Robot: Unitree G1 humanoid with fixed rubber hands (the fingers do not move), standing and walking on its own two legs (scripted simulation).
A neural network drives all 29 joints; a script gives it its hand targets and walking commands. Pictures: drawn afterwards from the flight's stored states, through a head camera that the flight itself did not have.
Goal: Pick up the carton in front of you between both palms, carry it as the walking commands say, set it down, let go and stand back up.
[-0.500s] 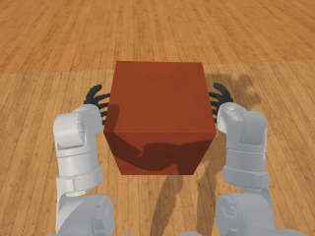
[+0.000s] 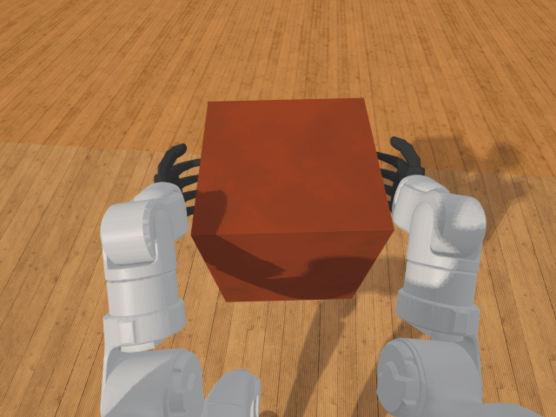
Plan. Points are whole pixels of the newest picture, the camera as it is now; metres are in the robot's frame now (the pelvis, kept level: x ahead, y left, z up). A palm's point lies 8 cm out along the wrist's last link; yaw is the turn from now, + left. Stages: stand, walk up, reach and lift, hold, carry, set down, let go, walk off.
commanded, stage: carry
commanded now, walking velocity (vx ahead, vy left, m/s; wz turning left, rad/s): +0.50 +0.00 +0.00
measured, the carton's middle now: (287, 210) +0.38 +0.03 +0.07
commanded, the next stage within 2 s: none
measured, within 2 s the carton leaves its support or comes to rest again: neither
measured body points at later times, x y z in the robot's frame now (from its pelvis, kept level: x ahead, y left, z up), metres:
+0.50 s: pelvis +0.32 +0.03 +0.04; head +0.34 +0.03 +0.49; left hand +0.69 +0.15 +0.19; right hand +0.68 -0.15 +0.20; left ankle +0.25 +0.12 -0.70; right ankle +0.45 -0.09 -0.65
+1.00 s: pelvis +0.64 +0.04 +0.07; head +0.64 +0.04 +0.52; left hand +1.01 +0.18 +0.22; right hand +0.99 -0.13 +0.23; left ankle +0.73 +0.12 -0.63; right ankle +0.50 -0.08 -0.60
